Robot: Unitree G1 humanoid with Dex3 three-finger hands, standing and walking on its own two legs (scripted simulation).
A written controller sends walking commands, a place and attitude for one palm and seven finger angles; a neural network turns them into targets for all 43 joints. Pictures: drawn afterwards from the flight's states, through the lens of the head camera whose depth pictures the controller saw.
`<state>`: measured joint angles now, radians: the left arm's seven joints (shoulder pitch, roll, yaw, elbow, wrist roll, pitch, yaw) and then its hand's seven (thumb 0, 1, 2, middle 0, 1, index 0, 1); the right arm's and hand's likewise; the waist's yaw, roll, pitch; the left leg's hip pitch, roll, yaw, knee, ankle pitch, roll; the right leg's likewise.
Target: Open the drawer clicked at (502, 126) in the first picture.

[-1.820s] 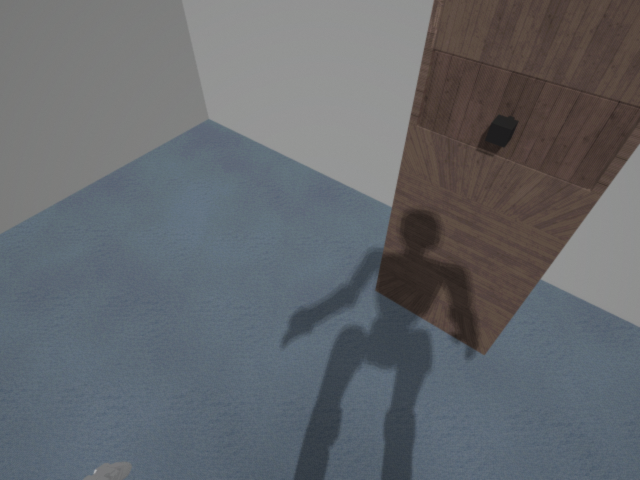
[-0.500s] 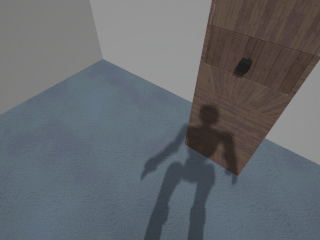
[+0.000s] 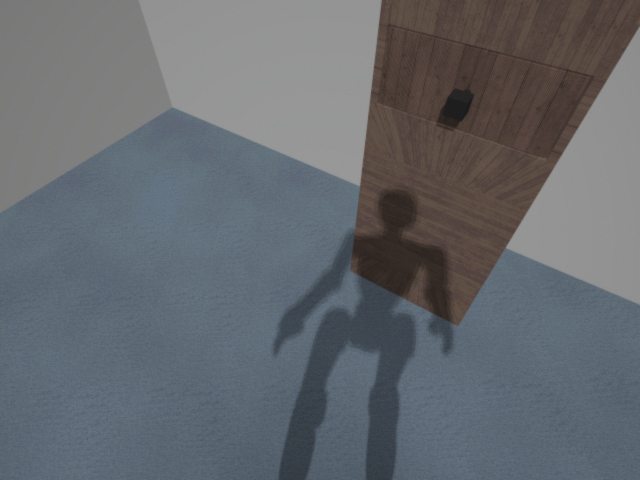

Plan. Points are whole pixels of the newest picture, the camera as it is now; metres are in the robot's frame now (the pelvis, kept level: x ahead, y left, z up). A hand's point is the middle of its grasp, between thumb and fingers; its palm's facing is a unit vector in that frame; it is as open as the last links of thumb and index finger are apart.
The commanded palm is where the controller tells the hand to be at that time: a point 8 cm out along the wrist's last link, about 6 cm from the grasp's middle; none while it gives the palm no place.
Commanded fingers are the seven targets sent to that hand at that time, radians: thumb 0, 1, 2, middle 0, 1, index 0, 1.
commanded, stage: turn to face it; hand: left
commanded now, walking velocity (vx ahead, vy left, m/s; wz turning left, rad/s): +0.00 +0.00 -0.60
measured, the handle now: (461, 100) +0.81 -0.23 +0.05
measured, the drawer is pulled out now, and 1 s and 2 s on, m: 0.00 0.00 0.00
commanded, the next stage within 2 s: take the last steps up to it in 0.86 s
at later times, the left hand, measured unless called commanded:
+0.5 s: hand out of the picture +0.05 +0.15 -0.15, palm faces -0.15 -0.95 -0.27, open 7.4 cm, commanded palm none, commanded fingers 0.00 0.90 0.90 -0.20 -0.30 -0.20 -0.30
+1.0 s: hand out of the picture +0.10 +0.22 -0.17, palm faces -0.37 -0.90 -0.21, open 7.4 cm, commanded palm none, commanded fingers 0.00 0.90 0.90 -0.20 -0.30 -0.20 -0.30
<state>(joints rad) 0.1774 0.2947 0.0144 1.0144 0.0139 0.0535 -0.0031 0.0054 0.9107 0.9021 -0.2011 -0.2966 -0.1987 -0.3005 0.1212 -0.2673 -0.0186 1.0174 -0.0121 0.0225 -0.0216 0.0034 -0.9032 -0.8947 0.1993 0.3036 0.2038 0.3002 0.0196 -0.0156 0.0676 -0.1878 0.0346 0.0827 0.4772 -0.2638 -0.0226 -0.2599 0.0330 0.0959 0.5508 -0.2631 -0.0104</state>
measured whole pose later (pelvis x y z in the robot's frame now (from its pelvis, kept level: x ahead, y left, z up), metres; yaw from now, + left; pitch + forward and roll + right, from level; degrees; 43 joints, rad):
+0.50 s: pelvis -0.03 -0.04 +0.01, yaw -14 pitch +1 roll +2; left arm 0.28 0.19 0.05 0.93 0.01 0.03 0.00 0.01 0.91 0.90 -0.20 -0.30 -0.20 -0.30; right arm 0.13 -0.26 -0.07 0.95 -0.02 0.06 -0.03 0.01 -0.91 -0.90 0.20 0.30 0.20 0.30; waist 0.04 0.02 0.06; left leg -0.47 0.04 -0.05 1.07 -0.32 -0.08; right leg -0.29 0.11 0.11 0.43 -0.14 -0.09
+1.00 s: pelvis -0.04 +0.05 +0.01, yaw -26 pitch +1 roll -2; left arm 0.25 0.27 0.08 0.94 0.03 0.06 -0.01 0.01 0.91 0.90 -0.20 -0.30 -0.20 -0.30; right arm 0.28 -0.17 -0.02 0.97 -0.02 0.02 -0.04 0.01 -0.90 -0.89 0.20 0.30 0.20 0.30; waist 0.01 -0.04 0.01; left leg -0.19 0.02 0.06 0.43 -0.25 0.04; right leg -0.48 0.03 0.07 1.05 -0.36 0.05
